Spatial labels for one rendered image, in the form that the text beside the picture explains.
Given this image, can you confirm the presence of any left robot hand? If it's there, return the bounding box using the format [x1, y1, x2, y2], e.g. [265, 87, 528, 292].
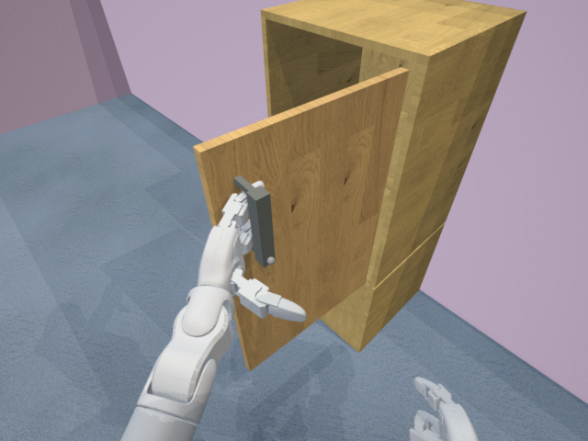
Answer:
[198, 181, 306, 322]

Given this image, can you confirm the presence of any handle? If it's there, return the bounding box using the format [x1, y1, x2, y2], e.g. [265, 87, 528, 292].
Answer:
[234, 175, 276, 267]

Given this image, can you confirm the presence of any right robot hand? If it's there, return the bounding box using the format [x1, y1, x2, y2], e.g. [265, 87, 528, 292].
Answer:
[409, 377, 479, 441]

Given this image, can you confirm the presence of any left robot forearm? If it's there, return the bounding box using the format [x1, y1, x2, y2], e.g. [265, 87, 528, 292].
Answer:
[120, 286, 235, 441]

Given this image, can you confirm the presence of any cupboard door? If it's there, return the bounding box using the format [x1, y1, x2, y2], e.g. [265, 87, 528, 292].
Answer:
[193, 67, 410, 371]

